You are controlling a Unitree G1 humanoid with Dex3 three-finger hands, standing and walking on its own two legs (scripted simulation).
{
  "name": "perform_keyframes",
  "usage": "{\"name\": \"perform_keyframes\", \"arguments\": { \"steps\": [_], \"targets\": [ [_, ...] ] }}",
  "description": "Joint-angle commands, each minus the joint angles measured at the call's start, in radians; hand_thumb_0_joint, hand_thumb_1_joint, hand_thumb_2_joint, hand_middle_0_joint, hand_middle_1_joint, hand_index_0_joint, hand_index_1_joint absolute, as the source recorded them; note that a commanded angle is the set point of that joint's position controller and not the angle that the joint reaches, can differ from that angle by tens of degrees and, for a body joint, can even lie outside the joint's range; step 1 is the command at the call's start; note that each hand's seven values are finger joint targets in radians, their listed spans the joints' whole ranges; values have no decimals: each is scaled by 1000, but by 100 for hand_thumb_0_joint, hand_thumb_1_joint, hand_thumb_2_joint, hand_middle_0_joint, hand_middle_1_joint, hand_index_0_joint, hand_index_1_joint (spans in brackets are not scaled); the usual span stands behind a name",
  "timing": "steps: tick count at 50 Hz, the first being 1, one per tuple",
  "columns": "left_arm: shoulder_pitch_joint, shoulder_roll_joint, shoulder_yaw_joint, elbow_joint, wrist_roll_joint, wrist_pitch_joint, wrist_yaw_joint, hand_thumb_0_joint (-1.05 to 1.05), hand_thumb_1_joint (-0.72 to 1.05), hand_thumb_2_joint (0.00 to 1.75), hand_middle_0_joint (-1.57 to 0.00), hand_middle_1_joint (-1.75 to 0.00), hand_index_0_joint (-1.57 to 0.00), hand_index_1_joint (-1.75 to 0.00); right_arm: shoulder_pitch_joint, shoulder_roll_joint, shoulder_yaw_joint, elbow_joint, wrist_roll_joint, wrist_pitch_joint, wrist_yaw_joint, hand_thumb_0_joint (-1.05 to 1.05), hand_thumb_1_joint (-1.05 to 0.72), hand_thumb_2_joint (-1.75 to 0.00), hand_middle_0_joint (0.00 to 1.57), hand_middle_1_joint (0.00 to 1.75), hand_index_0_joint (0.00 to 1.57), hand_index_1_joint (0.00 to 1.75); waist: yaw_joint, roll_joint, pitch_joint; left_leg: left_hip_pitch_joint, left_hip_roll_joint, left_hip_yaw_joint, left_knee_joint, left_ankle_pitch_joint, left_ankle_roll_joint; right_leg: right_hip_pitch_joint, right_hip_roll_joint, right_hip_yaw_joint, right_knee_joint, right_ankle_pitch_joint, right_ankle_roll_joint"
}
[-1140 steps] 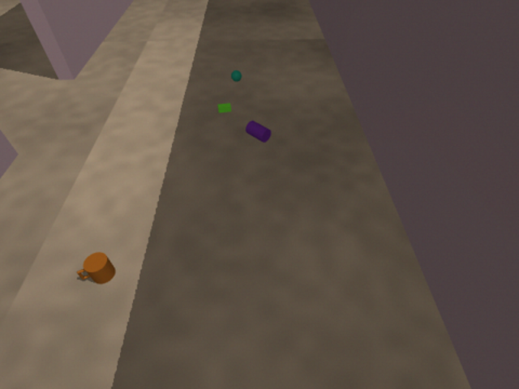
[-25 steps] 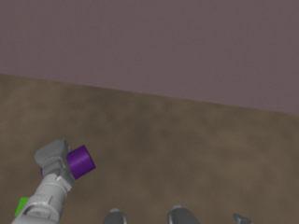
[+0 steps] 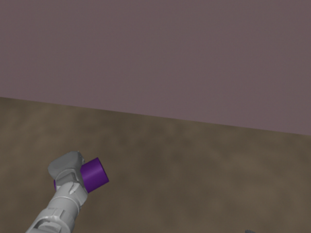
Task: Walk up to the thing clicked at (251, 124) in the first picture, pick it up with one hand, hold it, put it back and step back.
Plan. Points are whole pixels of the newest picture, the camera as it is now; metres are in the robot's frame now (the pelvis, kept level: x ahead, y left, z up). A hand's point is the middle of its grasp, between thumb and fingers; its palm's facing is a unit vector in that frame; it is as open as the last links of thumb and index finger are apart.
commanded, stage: hold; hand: left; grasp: from above
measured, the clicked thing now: (82, 180) +0.33 +0.22 -0.13
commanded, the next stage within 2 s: crouch in 1.84 s
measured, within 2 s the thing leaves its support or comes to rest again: neither
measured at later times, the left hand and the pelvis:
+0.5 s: hand (73, 176) +0.31 +0.22 -0.05, palm faces -0.37 -0.23 -0.90, open 10.2 cm; pelvis +0.01 +0.00 +0.02, yaw +0 degrees
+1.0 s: hand (70, 180) +0.30 +0.22 -0.03, palm faces -0.36 -0.23 -0.90, open 10.3 cm; pelvis -0.01 -0.01 +0.02, yaw +0 degrees
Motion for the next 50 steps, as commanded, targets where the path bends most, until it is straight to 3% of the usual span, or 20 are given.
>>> {"name": "perform_keyframes", "arguments": {
  "steps": [1, 3, 6, 8, 23, 26, 31, 37, 39, 43, 45, 47, 50],
  "targets": [
    [-378, 184, 29, -201, 48, 7, 49, 0, 70, 53, -110, -41, -109, -42, -5, -140, -41, -99, 0, -30, -1, 0, -87, -89, 20, 30, 20, 30, 9, 6, -278, 260, -47, 2, -126, 276, 7, 111, 44, -28, -115, 274, -24],
    [-389, 204, 39, -226, 53, 13, 50, 0, 71, 51, -108, -44, -108, -44, -8, -145, -44, -101, 1, -29, 3, 0, -87, -89, 20, 30, 20, 30, 20, 14, -318, 284, -49, 6, -123, 327, 9, 144, 43, -22, -117, 325, -22],
    [-404, 175, 19, -252, 48, 27, 45, 0, 69, 52, -107, -44, -107, -44, -21, -142, -40, -107, 2, -28, 8, 0, -88, -89, 20, 30, 20, 30, 11, 11, -283, 294, -50, 11, -135, 343, 10, 157, 42, -20, -131, 350, -19],
    [-377, 192, 32, -244, 52, 37, 46, 0, 69, 49, -107, -42, -107, -43, -21, -147, -42, -104, 1, -29, 14, 0, -88, -89, 20, 30, 20, 30, 16, -10, -300, 309, -51, 13, -139, 362, 15, 179, 41, -18, -138, 371, -18],
    [-361, 165, 2, -297, 59, 72, 3, 0, 74, 53, -111, -44, -110, -45, -80, -139, -35, -145, 1, -22, 38, 0, -88, -89, 20, 30, 20, 30, 42, -23, -257, 331, -57, 14, -201, 357, 21, 260, 34, -13, -192, 378, -14],
    [-371, 160, 0, -315, 60, 81, -1, 0, 74, 53, -112, -42, -110, -43, -85, -141, -35, -144, 2, -20, 42, 0, -88, -89, 20, 30, 20, 30, 35, -19, -277, 358, -55, 16, -204, 376, 22, 266, 34, -14, -194, 393, -14],
    [-358, 176, 5, -314, 61, 79, -15, 0, 76, 53, -113, -44, -112, -45, -95, -143, -33, -150, 0, -21, 43, 0, -88, -89, 20, 30, 20, 30, 43, -14, -224, 349, -52, 9, -231, 329, 18, 260, 36, -20, -211, 335, -20],
    [-339, 181, 11, -351, 67, 84, -22, 0, 79, 57, -115, -45, -113, -46, -116, -138, -31, -159, 3, -19, 44, 0, -88, -89, 20, 30, 20, 30, 52, -18, -252, 371, -56, 16, -230, 354, 24, 282, 31, -11, -217, 372, -12],
    [-345, 169, 0, -354, 70, 85, -27, 0, 77, 57, -114, -45, -112, -46, -119, -138, -30, -160, 2, -19, 45, 0, -88, -89, 20, 30, 20, 30, 42, -22, -233, 369, -57, 18, -234, 337, 26, 276, 30, -11, -226, 357, -13],
    [-347, 177, 0, -360, 73, 86, -37, 0, 79, 59, -115, -45, -114, -47, -129, -138, -28, -167, 3, -19, 45, 0, -88, -89, 20, 30, 20, 30, 56, -42, -224, 366, -58, 11, -245, 320, 28, 285, 29, -15, -237, 335, -11],
    [-367, 202, 14, -397, 70, 86, -38, 0, 79, 59, -113, -50, -112, -50, -138, -137, -29, -169, 4, -19, 44, 0, -88, -89, 20, 30, 20, 30, 62, 7, -234, 376, -57, 18, -252, 300, 23, 282, 29, -13, -242, 309, -16],
    [-349, 169, -9, -380, 72, 92, -44, 0, 79, 59, -115, -47, -114, -48, -152, -135, -23, -176, 5, -20, 43, 0, -88, -89, 20, 30, 20, 30, 52, -28, -208, 375, -57, 11, -260, 277, 25, 272, 30, -16, -250, 287, -14],
    [-332, 184, 7, -398, 73, 96, -47, 0, 78, 59, -112, -50, -112, -51, -152, -134, -25, -173, 5, -20, 43, 0, -88, -89, 20, 30, 20, 30, 63, -8, -230, 382, -57, 11, -258, 291, 21, 286, 30, -13, -246, 293, -17]
  ]
}}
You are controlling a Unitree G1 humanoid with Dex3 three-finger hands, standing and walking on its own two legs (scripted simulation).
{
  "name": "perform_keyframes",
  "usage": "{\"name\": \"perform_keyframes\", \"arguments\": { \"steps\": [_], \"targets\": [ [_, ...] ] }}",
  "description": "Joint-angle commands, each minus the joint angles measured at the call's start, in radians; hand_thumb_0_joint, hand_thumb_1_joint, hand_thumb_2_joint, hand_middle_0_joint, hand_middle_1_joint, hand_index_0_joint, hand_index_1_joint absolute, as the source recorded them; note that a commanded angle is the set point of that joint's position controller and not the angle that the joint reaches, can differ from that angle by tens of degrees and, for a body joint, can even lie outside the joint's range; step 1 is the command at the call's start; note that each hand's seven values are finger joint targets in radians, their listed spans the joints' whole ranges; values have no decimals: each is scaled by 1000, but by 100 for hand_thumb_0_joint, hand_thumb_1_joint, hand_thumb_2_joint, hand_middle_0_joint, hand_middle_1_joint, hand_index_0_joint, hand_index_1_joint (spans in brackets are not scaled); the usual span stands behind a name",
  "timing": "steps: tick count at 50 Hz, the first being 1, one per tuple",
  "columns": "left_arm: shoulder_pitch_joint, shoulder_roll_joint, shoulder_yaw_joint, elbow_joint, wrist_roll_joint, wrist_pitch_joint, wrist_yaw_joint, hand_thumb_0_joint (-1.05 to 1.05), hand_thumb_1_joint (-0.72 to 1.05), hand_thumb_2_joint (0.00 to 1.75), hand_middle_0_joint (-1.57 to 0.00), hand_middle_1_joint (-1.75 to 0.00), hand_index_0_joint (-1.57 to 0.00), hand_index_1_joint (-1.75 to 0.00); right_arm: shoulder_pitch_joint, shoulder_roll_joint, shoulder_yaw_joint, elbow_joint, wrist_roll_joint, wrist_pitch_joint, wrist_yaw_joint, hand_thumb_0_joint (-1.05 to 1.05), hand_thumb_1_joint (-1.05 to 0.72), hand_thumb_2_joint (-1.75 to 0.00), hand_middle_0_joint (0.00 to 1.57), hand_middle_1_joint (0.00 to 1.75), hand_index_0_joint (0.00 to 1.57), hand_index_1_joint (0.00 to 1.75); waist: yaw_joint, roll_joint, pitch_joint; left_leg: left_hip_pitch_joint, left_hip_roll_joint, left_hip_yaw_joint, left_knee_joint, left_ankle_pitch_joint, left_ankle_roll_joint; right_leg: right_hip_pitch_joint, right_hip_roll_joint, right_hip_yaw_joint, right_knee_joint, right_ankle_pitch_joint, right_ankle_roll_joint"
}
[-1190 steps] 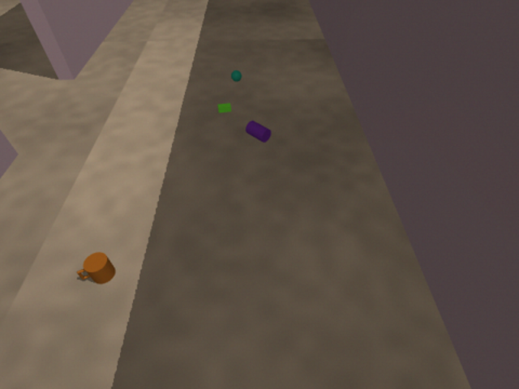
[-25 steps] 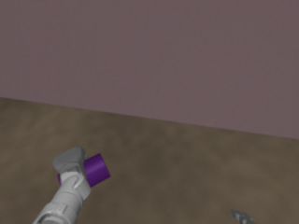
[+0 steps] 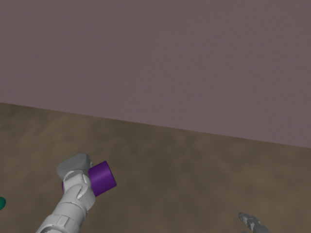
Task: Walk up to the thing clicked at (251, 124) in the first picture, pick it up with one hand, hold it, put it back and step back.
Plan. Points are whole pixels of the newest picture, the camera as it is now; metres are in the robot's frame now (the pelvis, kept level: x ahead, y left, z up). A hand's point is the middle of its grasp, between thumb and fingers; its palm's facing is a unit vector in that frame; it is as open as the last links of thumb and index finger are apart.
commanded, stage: hold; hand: left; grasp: from above
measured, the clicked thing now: (90, 183) +0.32 +0.22 -0.10
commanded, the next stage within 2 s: crouch in 0.84 s
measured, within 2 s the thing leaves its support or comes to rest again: neither
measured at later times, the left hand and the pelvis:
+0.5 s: hand (77, 182) +0.29 +0.24 -0.04, palm faces -0.36 -0.23 -0.90, open 10.4 cm; pelvis +0.00 +0.00 +0.00, yaw +0 degrees
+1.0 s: hand (78, 181) +0.30 +0.23 -0.04, palm faces -0.35 -0.22 -0.91, open 10.5 cm; pelvis +0.00 +0.00 +0.00, yaw +0 degrees
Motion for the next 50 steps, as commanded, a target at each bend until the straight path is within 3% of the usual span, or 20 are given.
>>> {"name": "perform_keyframes", "arguments": {
  "steps": [1, 10, 12, 13, 16, 18, 20, 23, 25, 28, 32, 34, 37, 38, 40, 41, 47, 48, 49, 50],
  "targets": [
    [-416, 208, 59, -264, 52, 5, 46, 0, 78, 60, -113, -49, -112, -50, -94, -118, -34, -136, 1, -44, -8, 0, -88, -89, 20, 30, 20, 30, 8, -15, -287, 168, -43, 8, -64, 198, 24, 67, 40, -14, -77, 214, -12],
    [-420, 222, 61, -276, 50, 22, 17, 0, 82, 61, -114, -53, -114, -54, -109, -115, -30, -138, 5, -51, -12, 0, -88, -89, 20, 30, 20, 30, 16, -4, -257, 161, -42, 8, -79, 159, 24, 61, 40, -12, -92, 172, -14],
    [-386, 193, 38, -231, 49, 22, 3, 0, 82, 62, -115, -53, -115, -53, -111, -116, -26, -145, 4, -53, -11, 0, -88, -89, 20, 30, 20, 30, 6, -59, -215, 140, -42, 2, -82, 141, 30, 57, 41, -18, -101, 155, -10],
    [-398, 228, 62, -257, 52, 18, 0, 0, 80, 62, -114, -53, -113, -53, -115, -118, -31, -146, 6, -52, -12, 0, -88, -89, 20, 30, 20, 30, 19, -20, -243, 152, -45, 7, -81, 160, 28, 62, 38, -15, -97, 172, -12],
    [-419, 214, 46, -281, 53, 7, -15, 0, 82, 66, -117, -54, -116, -55, -114, -113, -27, -154, 5, -53, -13, 0, -89, -89, 20, 30, 20, 30, 6, -35, -258, 170, -48, 12, -73, 177, 33, 70, 34, -13, -98, 196, -6],
    [-412, 259, 78, -286, 66, -1, -12, 0, 81, 67, -115, -56, -114, -57, -105, -114, -28, -151, 6, -53, -18, 0, -89, -90, 20, 30, 20, 30, 17, -4, -278, 175, -48, 12, -74, 192, 27, 76, 37, -11, -92, 204, -10],
    [-419, 216, 52, -303, 71, -8, -9, 0, 81, 67, -116, -55, -115, -56, -109, -105, -26, -152, 1, -54, -18, 0, -88, -89, 20, 30, 20, 30, 9, -18, -270, 177, -44, 7, -72, 197, 25, 72, 41, -15, -90, 206, -11],
    [-398, 261, 82, -316, 70, -12, -2, 0, 84, 68, -117, -58, -116, -58, -110, -108, -28, -153, 3, -54, -22, 0, -88, -89, 20, 30, 20, 30, 26, 0, -279, 175, -46, 10, -74, 201, 25, 90, 39, -13, -93, 208, -12],
    [-405, 216, 51, -303, 72, -4, -6, 0, 84, 69, -118, -57, -117, -58, -117, -107, -27, -149, 6, -51, -21, 0, -89, -90, 20, 30, 20, 30, 11, -17, -274, 187, -43, 9, -75, 217, 25, 79, 42, -14, -88, 226, -10],
    [-396, 240, 69, -287, 67, -1, -5, 0, 82, 69, -116, -59, -115, -59, -113, -110, -31, -147, 4, -51, -22, 0, -88, -89, 20, 30, 20, 30, 27, 0, -259, 178, -37, 4, -84, 215, 19, 80, 46, -23, -91, 211, -17],
    [-415, 203, 42, -264, 54, -1, -22, 0, 78, 68, -112, -59, -112, -59, -110, -114, -32, -146, 4, -51, -21, 0, -88, -89, 20, 30, 20, 30, 9, -20, -245, 181, -35, 3, -87, 200, 21, 70, 46, -21, -94, 200, -16],
    [-403, 237, 65, -255, 59, -8, -23, 0, 78, 68, -112, -60, -112, -60, -107, -115, -32, -148, 4, -52, -22, 0, -89, -89, 20, 30, 20, 30, 21, -34, -241, 169, -41, 6, -86, 197, 25, 80, 42, -19, -101, 200, -13],
    [-392, 212, 51, -262, 65, -17, -18, 0, 79, 70, -112, -63, -112, -63, -107, -108, -31, -150, 3, -52, -21, 0, -89, -89, 20, 30, 20, 30, 18, -31, -241, 170, -44, 11, -83, 192, 25, 74, 39, -15, -102, 198, -11],
    [-379, 240, 74, -258, 70, -16, -10, 0, 79, 71, -113, -61, -112, -62, -105, -113, -34, -152, 3, -52, -20, 0, -89, -90, 20, 30, 20, 30, 23, -20, -251, 178, -42, 12, -84, 196, 23, 81, 39, -16, -101, 198, -14],
    [-417, 226, 65, -314, 72, -22, 0, 0, 79, 70, -113, -60, -113, -61, -107, -109, -35, -152, 0, -53, -18, 0, -89, -90, 20, 30, 20, 30, 23, -8, -289, 193, -43, 12, -73, 231, 21, 95, 38, -15, -91, 236, -13],
    [-419, 253, 83, -323, 78, -17, 5, 0, 81, 71, -114, -63, -114, -63, -105, -111, -36, -148, 3, -51, -17, 0, -89, -90, 20, 30, 20, 30, 28, 3, -308, 198, -45, 16, -69, 250, 22, 104, 36, -10, -89, 258, -11],
    [-410, 207, 52, -235, 68, 16, 21, 0, 81, 67, -112, -63, -114, -61, -110, -115, -30, -133, 3, -46, -14, 0, -89, -90, 20, 30, 20, 30, 14, -43, -243, 172, -40, 9, -81, 212, 26, 88, 39, -14, -102, 224, -11],
    [-429, 220, 57, -262, 64, 14, 17, 0, 73, 63, -104, -57, -106, -55, -113, -114, -33, -136, 3, -46, -12, 0, -84, -88, 20, 30, 20, 30, 19, -36, -249, 170, -42, 13, -81, 199, 28, 91, 37, -17, -108, 213, -11],
    [-442, 235, 66, -271, 61, 13, 14, 0, 75, 60, -106, -60, -110, -56, -109, -117, -35, -135, 4, -47, -13, 0, -86, -89, 20, 30, 20, 30, 23, -10, -269, 177, -45, 16, -81, 201, 28, 90, 34, -12, -107, 217, -11],
    [-388, 210, 51, -221, 59, 19, 8, 0, 79, 60, -109, -60, -112, -56, -115, -112, -29, -136, 4, -46, -12, 0, -86, -89, 20, 30, 20, 30, 22, -46, -242, 165, -44, 12, -82, 199, 29, 89, 36, -16, -109, 209, -9]
  ]
}}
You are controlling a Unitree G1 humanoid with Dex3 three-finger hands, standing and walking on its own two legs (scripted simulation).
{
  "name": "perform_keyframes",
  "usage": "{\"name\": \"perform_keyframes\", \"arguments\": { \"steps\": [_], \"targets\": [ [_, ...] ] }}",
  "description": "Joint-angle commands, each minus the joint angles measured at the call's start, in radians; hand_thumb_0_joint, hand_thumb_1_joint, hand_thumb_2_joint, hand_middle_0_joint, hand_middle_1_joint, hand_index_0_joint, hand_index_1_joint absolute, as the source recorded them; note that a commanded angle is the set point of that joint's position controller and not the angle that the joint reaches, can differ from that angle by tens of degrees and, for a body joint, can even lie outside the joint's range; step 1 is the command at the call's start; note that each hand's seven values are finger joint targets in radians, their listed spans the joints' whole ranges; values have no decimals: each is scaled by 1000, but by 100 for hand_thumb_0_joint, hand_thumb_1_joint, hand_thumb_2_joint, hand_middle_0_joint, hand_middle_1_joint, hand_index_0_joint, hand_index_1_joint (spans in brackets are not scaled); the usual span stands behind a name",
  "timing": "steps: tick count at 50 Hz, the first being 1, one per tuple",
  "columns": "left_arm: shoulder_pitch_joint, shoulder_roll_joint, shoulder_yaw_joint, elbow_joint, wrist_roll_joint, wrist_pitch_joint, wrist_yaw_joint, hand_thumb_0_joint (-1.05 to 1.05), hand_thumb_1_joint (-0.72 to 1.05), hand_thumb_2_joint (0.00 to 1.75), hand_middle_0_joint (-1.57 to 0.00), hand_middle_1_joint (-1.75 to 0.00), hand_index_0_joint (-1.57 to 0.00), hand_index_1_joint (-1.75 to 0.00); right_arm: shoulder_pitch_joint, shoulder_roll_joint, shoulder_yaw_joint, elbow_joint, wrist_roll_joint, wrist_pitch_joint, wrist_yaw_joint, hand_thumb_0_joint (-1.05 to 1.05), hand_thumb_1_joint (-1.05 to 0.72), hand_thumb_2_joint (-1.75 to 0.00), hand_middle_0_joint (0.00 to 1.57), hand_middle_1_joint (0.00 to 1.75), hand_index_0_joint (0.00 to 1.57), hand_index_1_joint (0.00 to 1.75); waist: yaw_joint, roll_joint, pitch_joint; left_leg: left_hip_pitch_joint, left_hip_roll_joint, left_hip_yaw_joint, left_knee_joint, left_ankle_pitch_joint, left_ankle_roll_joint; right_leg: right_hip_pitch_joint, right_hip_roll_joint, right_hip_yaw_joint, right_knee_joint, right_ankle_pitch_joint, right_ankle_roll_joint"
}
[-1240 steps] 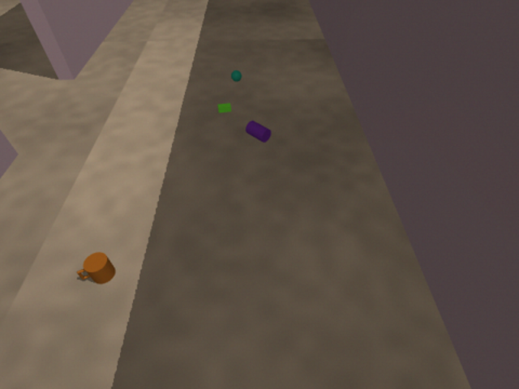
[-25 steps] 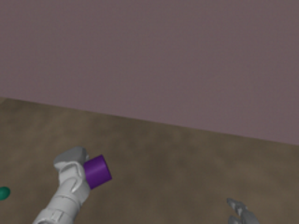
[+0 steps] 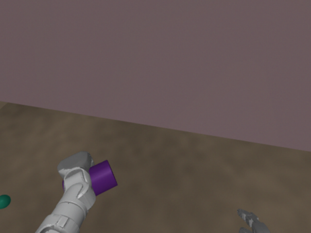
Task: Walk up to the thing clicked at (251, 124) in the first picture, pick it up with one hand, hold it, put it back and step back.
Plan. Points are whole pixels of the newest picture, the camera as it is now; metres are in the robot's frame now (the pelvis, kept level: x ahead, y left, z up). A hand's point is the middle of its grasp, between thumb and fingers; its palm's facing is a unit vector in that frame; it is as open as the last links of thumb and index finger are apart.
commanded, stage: crouch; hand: left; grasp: from above
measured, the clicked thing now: (91, 182) +0.31 +0.22 -0.09
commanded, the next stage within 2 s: lower in 1.88 s
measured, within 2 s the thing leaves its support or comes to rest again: neither
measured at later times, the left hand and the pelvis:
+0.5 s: hand (93, 195) +0.31 +0.24 -0.18, palm faces -0.44 -0.13 -0.89, open 10.3 cm; pelvis -0.02 +0.01 -0.06, yaw -1 degrees
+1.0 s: hand (107, 200) +0.37 +0.26 -0.42, palm faces -0.40 -0.19 -0.90, open 10.2 cm; pelvis -0.06 +0.01 -0.27, yaw -4 degrees
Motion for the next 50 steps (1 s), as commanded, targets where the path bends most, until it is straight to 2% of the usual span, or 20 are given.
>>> {"name": "perform_keyframes", "arguments": {
  "steps": [1, 8, 15, 19, 20, 22, 24, 25, 27, 29, 32, 34, 35, 38, 40, 41, 45, 48, 49, 50],
  "targets": [
    [-383, 191, 62, -154, 45, 3, 38, 0, 80, 62, -112, -57, -115, -55, -90, -121, -36, -135, 1, -44, -4, 0, -86, -89, 20, 30, 20, 30, -7, -68, -234, 118, -42, 14, -62, 166, 28, 43, 36, -16, -80, 175, -14],
    [-369, 198, 78, -65, 74, -90, 71, 0, 88, 68, -120, -59, -121, -58, -34, -119, -47, -128, -5, -45, -2, 0, -86, -89, 20, 30, 20, 30, -28, -79, -206, 81, -47, 20, -40, 148, 27, -5, 30, -11, -68, 163, -13],
    [-449, 187, 107, 104, 110, -189, 211, 0, 88, 62, -116, -62, -119, -58, 59, -124, -63, -73, -19, -31, 10, 0, -86, -89, 20, 30, 20, 30, -72, -65, -235, -16, -34, 23, 64, 131, 18, -129, 31, -8, 29, 157, -21],
    [-512, 176, 142, 239, 136, -246, 298, 0, 84, 55, -113, -58, -117, -54, 112, -136, -79, -38, -44, -33, 21, 0, -87, -88, 20, 30, 20, 30, -100, -28, -319, -177, -17, 19, 262, 130, 3, -342, 38, -11, 235, 146, -36],
    [-539, 206, 169, 251, 145, -259, 325, 0, 83, 55, -113, -56, -116, -53, 116, -139, -86, -39, -49, -31, 23, 0, -86, -88, 20, 30, 20, 30, -90, -2, -353, -227, -18, 22, 322, 117, 1, -396, 38, -11, 294, 134, -38],
    [-581, 197, 185, 307, 147, -279, 375, 0, 83, 53, -113, -54, -116, -50, 137, -139, -88, -40, -61, -30, 31, 0, -86, -88, 20, 30, 20, 30, -101, 15, -411, -317, -14, 15, 415, 94, -3, -501, 40, -19, 392, 110, -42],
    [-646, 238, 226, 347, 151, -290, 433, 0, 85, 56, -116, -53, -118, -50, 147, -142, -91, -37, -72, -31, 34, 0, -86, -88, 20, 30, 20, 30, -106, 56, -477, -402, -12, 11, 496, 58, -7, -603, 43, -23, 471, 72, -47],
    [-673, 237, 229, 371, 146, -289, 455, 0, 86, 55, -116, -54, -119, -50, 148, -144, -92, -37, -74, -32, 35, 0, -86, -88, 20, 30, 20, 30, -110, 64, -496, -449, -11, 8, 528, 22, -9, -651, 45, -29, 511, 42, -51],
    [-735, 287, 259, 411, 129, -286, 490, 0, 85, 60, -117, -52, -118, -50, 151, -156, -91, -26, -81, -38, 38, 0, -86, -88, 20, 30, 20, 30, -128, 67, -560, -549, -9, 1, 609, -15, -1, -741, 50, -35, 582, 10, -54],
    [-769, 284, 265, 486, 102, -276, 512, 0, 80, 60, -115, -49, -116, -48, 152, -164, -91, -17, -91, -50, 41, 0, -86, -88, 20, 30, 20, 30, -145, 81, -598, -624, -1, -22, 672, -61, -4, -855, 55, -52, 669, -39, -61],
    [-794, 345, 311, 531, 59, -249, 525, 0, 78, 59, -115, -47, -116, -46, 147, -170, -82, -10, -100, -57, 46, 0, -86, -88, 20, 30, 20, 30, -136, 97, -707, -715, 0, -36, 757, -90, 2, -917, 57, -63, 762, -69, -64],
    [-795, 351, 324, 536, 33, -237, 510, 0, 80, 57, -117, -46, -117, -45, 135, -170, -80, 3, -110, -65, 53, 0, -86, -88, 20, 30, 20, 30, -141, 139, -753, -751, 2, -43, 808, -69, 0, -972, 53, -66, 822, -57, -67],
    [-808, 403, 340, 534, 39, -237, 501, 0, 79, 59, -117, -46, -117, -46, 135, -176, -79, 6, -112, -67, 53, 0, -86, -88, 20, 30, 20, 30, -137, 140, -769, -784, 1, -41, 832, -85, 3, -987, 58, -70, 844, -67, -64],
    [-780, 464, 359, 538, 65, -249, 460, 0, 78, 63, -117, -48, -117, -49, 141, -168, -74, 12, -114, -62, 54, 0, -87, -89, 20, 30, 20, 30, -144, 130, -781, -892, -3, -34, 904, -150, 14, -1022, 58, -73, 897, -108, -61],
    [-830, 471, 358, 489, 76, -276, 437, 0, 81, 59, -118, -47, -119, -47, 141, -150, -67, 15, -120, -64, 51, 0, -87, -89, 20, 30, 20, 30, -163, 156, -798, -930, -3, -40, 956, -189, 18, -1082, 53, -76, 941, -144, -61],
    [-812, 508, 370, 503, 97, -285, 426, 0, 80, 58, -118, -46, -119, -45, 144, -159, -65, 12, -120, -64, 50, 0, -87, -89, 20, 30, 20, 30, -160, 142, -795, -943, -2, -51, 970, -218, 19, -1121, 52, -82, 958, -176, -62],
    [-850, 518, 367, 462, 116, -339, 395, 0, 79, 51, -116, -43, -118, -41, 156, -170, -58, 16, -127, -69, 49, 0, -87, -89, 20, 30, 20, 30, -189, 176, -810, -971, 2, -75, 1062, -243, 19, -1268, 42, -94, 1048, -207, -62],
    [-879, 528, 367, 452, 139, -369, 400, 0, 74, 51, -113, -43, -114, -41, 167, -176, -50, 17, -131, -74, 50, 0, -87, -89, 20, 30, 20, 30, -197, 195, -824, -1009, 1, -76, 1111, -254, 18, -1328, 43, -102, 1102, -211, -62],
    [-887, 556, 384, 444, 141, -379, 405, 0, 74, 52, -113, -45, -115, -43, 177, -178, -45, 22, -135, -77, 52, 0, -88, -89, 20, 30, 20, 30, -196, 194, -840, -1020, -1, -72, 1138, -230, 20, -1325, 41, -99, 1119, -184, -59],
    [-880, 548, 383, 448, 144, -384, 409, 0, 75, 53, -113, -45, -115, -44, 176, -183, -43, 28, -138, -80, 54, 0, -87, -89, 20, 30, 20, 30, -197, 195, -856, -1018, 0, -75, 1157, -213, 19, -1351, 39, -101, 1140, -169, -57]
  ]
}}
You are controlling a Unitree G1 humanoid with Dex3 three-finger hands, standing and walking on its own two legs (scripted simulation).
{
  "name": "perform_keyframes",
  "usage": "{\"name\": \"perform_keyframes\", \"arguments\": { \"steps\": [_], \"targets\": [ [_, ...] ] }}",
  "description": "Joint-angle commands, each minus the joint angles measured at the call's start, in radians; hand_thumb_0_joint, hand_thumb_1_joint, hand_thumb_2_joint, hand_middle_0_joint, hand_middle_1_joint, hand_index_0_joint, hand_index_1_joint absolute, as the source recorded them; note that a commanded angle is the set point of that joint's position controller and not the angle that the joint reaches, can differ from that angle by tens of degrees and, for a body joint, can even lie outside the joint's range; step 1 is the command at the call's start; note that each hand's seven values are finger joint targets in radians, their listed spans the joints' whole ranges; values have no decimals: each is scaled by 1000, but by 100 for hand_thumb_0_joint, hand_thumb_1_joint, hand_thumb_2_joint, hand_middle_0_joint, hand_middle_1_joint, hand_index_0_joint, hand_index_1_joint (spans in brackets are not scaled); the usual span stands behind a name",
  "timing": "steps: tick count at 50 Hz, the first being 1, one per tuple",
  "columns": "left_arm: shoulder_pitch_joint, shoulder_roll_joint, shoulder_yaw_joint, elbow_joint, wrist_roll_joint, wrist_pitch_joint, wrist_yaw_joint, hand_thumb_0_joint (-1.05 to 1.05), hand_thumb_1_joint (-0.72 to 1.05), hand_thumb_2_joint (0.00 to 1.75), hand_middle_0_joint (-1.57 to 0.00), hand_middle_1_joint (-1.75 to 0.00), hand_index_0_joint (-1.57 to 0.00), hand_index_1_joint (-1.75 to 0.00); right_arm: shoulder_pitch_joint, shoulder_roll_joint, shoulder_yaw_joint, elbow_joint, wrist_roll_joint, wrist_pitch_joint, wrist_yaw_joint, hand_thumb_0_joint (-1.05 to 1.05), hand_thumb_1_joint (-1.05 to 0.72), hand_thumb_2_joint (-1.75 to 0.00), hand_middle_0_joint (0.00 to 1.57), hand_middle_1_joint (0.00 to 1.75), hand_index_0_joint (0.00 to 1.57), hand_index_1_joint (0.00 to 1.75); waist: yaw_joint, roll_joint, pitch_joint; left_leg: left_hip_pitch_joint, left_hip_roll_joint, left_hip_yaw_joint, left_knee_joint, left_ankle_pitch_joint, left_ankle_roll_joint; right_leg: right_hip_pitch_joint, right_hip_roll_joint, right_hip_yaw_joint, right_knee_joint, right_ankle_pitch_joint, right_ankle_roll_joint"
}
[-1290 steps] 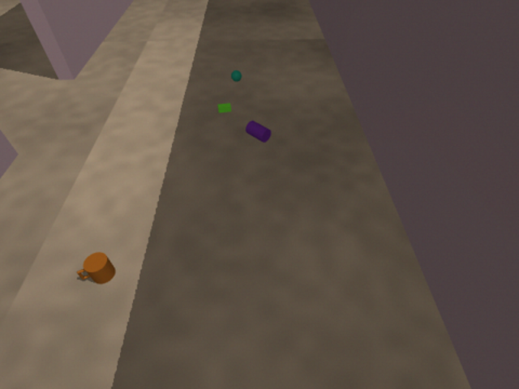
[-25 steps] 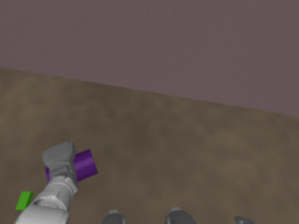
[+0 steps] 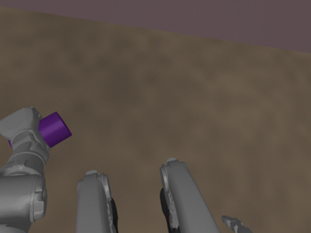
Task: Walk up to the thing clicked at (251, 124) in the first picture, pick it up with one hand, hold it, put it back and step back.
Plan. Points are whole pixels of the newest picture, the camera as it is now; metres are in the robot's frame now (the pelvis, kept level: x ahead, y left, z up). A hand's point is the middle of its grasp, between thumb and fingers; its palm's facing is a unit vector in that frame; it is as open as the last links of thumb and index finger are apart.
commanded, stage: crouch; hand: left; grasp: from above
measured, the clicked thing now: (42, 135) +0.43 +0.28 -0.20
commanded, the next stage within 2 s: lower in 0.88 s
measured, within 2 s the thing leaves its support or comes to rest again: neither
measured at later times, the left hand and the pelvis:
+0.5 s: hand (44, 135) +0.44 +0.29 -0.26, palm faces -0.37 -0.22 -0.90, open 10.2 cm; pelvis -0.01 -0.01 -0.10, yaw -2 degrees
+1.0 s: hand (47, 135) +0.45 +0.30 -0.31, palm faces -0.36 -0.21 -0.91, open 10.2 cm; pelvis -0.02 -0.01 -0.15, yaw -4 degrees
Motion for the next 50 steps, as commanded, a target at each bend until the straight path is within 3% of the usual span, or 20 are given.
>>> {"name": "perform_keyframes", "arguments": {
  "steps": [1, 3, 4, 6, 8, 11, 16, 18, 22, 24, 27, 30, 37, 41, 48, 49, 50],
  "targets": [
    [-435, 315, 19, -214, 48, -41, 63, 0, 74, 52, -114, -43, -115, -42, 178, -247, -60, -17, -11, -25, -13, 0, -88, -89, 20, 30, 20, 30, -11, 224, -689, 557, -20, 14, -141, 211, 4, 165, 8, -77, -128, 247, -75],
    [-440, 358, 44, -213, 63, -49, 72, 0, 74, 53, -115, -42, -115, -41, 185, -255, -60, -13, -16, -27, -8, 0, -88, -89, 20, 30, 20, 30, 4, 248, -725, 583, -18, 13, -105, 273, 2, 145, 11, -81, -89, 285, -76],
    [-430, 340, 38, -199, 68, -50, 76, 0, 75, 55, -115, -44, -116, -43, 187, -252, -60, -13, -21, -28, -4, 0, -88, -89, 20, 30, 20, 30, -4, 245, -715, 567, -20, 23, -78, 285, 7, 143, 13, -79, -85, 300, -72],
    [-462, 334, 41, -203, 70, -55, 81, 0, 76, 56, -116, -46, -117, -45, 193, -254, -58, -7, -29, -33, 4, 0, -88, -89, 20, 30, 20, 30, -18, 247, -698, 526, -21, 21, -52, 275, 5, 121, 8, -80, -59, 300, -71],
    [-475, 379, 67, -186, 77, -56, 88, 0, 79, 56, -118, -46, -119, -45, 195, -258, -56, -7, -34, -36, 10, 0, -88, -89, 20, 30, 20, 30, -11, 257, -691, 502, -22, 23, -33, 247, 5, 101, 7, -81, -37, 278, -71],
    [-451, 391, 80, -153, 88, -51, 84, 0, 82, 58, -120, -46, -121, -46, 194, -267, -58, -11, -39, -37, 21, 0, -88, -89, 20, 30, 20, 30, -3, 270, -689, 493, -22, 22, -8, 247, 3, 75, 9, -85, -8, 264, -72],
    [-457, 393, 74, -117, 84, -57, 67, 0, 82, 60, -120, -50, -121, -49, 191, -264, -52, -12, -46, -41, 42, 0, -89, -90, 20, 30, 20, 30, -16, 254, -648, 404, -19, 29, 60, 232, 10, 61, 17, -83, 36, 268, -68],
    [-463, 442, 93, -122, 88, -64, 61, 0, 81, 58, -119, -49, -120, -48, 186, -268, -55, -16, -45, -41, 49, 0, -89, -89, 20, 30, 20, 30, -8, 239, -650, 358, -21, 37, 85, 221, 17, 71, 22, -77, 45, 266, -66],
    [-479, 451, 89, -103, 94, -84, 43, 0, 83, 57, -120, -49, -121, -48, 190, -274, -49, -16, -50, -39, 64, 0, -89, -90, 20, 30, 20, 30, -21, 239, -622, 303, -19, 39, 125, 203, 20, 50, 27, -78, 76, 256, -63],
    [-467, 483, 106, -90, 102, -90, 47, 0, 84, 57, -119, -51, -121, -50, 186, -281, -50, -13, -48, -36, 68, 0, -89, -90, 20, 30, 20, 30, -2, 244, -628, 308, -17, 34, 133, 201, 17, 22, 31, -86, 102, 243, -68],
    [-502, 482, 102, -83, 114, -102, 50, 0, 83, 59, -120, -50, -121, -49, 192, -284, -46, -15, -52, -32, 76, 0, -89, -90, 20, 30, 20, 30, -23, 256, -620, 291, -17, 29, 149, 180, 16, -3, 33, -94, 126, 226, -70],
    [-521, 525, 122, -63, 117, -115, 56, 0, 84, 58, -121, -49, -122, -48, 193, -290, -41, -10, -53, -30, 79, 0, -89, -90, 20, 30, 20, 30, -19, 240, -616, 236, -19, 37, 177, 153, 23, -6, 38, -95, 138, 208, -67],
    [-541, 556, 119, -36, 131, -130, 56, 0, 83, 57, -121, -47, -122, -47, 192, -300, -31, -3, -56, -26, 82, 0, -89, -90, 20, 30, 20, 30, -24, 265, -582, 216, -19, 32, 207, 106, 20, -74, 41, -107, 184, 158, -73],
    [-549, 570, 123, -44, 131, -135, 54, 0, 86, 59, -124, -47, -124, -47, 203, -305, -21, -4, -61, -24, 88, 0, -89, -90, 20, 30, 20, 30, -30, 274, -607, 211, -16, 26, 233, 151, 19, -60, 43, -116, 215, 201, -72],
    [-546, 581, 120, -14, 143, -132, 54, 0, 88, 68, -128, -50, -126, -51, 205, -318, -8, -8, -60, -20, 92, 0, -90, -90, 20, 30, 20, 30, -40, 285, -546, 171, -17, 24, 259, 129, 18, -104, 46, -127, 241, 186, -72],
    [-551, 582, 118, -15, 135, -133, 56, 0, 86, 66, -128, -47, -126, -49, 193, -320, -11, -10, -55, -18, 91, 0, -90, -90, 20, 30, 20, 30, -30, 282, -557, 166, -16, 21, 255, 122, 18, -116, 52, -131, 251, 179, -75],
    [-566, 592, 124, -30, 136, -136, 58, 0, 84, 66, -128, -44, -125, -46, 196, -319, -9, -12, -56, -17, 92, 0, -90, -90, 20, 30, 20, 30, -40, 295, -549, 160, -17, 23, 263, 125, 19, -110, 49, -129, 250, 186, -73]
  ]
}}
